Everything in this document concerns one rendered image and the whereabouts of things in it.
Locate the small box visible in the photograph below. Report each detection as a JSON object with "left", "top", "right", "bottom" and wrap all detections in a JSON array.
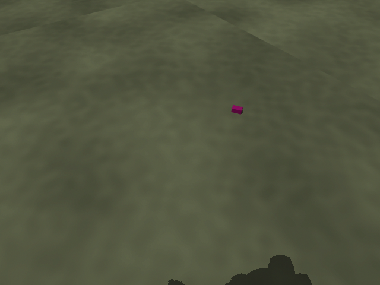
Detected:
[{"left": 231, "top": 105, "right": 243, "bottom": 114}]

